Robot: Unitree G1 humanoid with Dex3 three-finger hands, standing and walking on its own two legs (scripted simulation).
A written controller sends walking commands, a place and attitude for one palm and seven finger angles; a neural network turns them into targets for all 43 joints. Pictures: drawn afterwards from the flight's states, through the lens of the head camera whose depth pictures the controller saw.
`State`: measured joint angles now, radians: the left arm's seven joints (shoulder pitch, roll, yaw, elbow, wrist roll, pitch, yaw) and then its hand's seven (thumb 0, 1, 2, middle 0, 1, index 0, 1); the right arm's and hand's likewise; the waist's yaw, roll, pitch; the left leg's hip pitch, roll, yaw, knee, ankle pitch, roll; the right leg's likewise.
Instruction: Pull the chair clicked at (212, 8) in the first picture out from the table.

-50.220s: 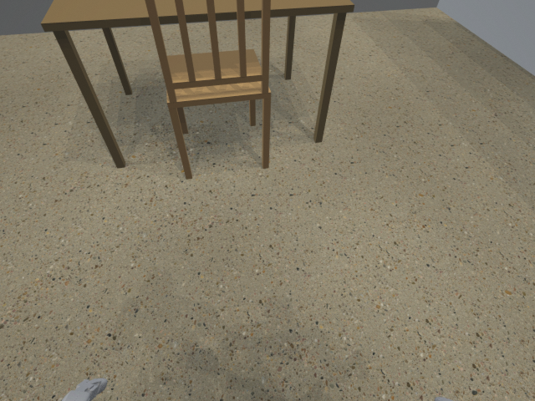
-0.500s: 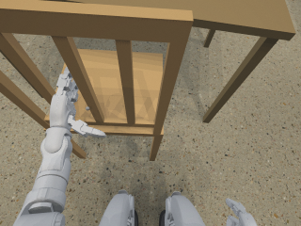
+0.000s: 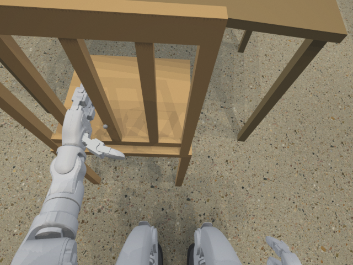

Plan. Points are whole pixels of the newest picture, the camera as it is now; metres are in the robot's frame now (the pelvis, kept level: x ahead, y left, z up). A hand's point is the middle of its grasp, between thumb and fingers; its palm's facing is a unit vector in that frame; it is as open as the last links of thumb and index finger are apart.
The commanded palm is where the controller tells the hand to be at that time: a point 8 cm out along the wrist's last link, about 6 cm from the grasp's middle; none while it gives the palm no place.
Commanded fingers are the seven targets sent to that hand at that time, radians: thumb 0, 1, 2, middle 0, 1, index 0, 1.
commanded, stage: hook a spindle and tug to test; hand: left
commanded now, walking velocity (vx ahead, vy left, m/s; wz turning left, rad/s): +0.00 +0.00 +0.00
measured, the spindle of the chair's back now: (101, 103) +0.44 +0.16 +0.06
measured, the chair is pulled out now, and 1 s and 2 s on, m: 0.18 0.18 0.21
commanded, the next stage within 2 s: step backward, pulling the chair out in 1.54 s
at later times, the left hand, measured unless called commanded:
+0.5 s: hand (111, 125) +0.41 +0.15 +0.02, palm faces -0.03 -1.00 -0.02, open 14.0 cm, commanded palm +0.39 +0.20 +0.02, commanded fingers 0.00 0.00 0.52 -0.48 -1.40 -0.48 -1.40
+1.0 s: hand (110, 126) +0.41 +0.15 +0.02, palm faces -0.03 -1.00 -0.02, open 6.0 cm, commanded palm +0.38 +0.20 +0.02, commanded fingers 0.00 0.90 0.90 -0.50 -1.45 -0.50 -1.45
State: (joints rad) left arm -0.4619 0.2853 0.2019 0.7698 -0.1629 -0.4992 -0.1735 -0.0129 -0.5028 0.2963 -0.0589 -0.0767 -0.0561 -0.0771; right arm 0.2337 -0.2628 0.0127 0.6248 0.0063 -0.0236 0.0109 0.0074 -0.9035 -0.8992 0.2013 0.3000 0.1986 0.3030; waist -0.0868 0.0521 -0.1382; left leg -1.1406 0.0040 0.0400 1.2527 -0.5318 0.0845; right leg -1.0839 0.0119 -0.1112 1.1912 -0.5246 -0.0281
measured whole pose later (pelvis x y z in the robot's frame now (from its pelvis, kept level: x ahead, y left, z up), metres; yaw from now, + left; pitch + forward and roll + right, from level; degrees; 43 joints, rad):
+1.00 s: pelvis +0.01 +0.00 +0.00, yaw +0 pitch +24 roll -4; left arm -0.42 0.25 0.20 0.71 -0.15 -0.51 -0.15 0.00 0.59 0.77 -0.43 -1.42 -0.44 -1.43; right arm 0.23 -0.25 0.01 0.62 0.00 -0.01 0.02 0.01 -0.90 -0.90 0.20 0.30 0.20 0.30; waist -0.09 0.04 -0.14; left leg -1.13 0.01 0.05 1.24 -0.54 0.08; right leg -1.07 0.02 -0.10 1.19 -0.53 -0.03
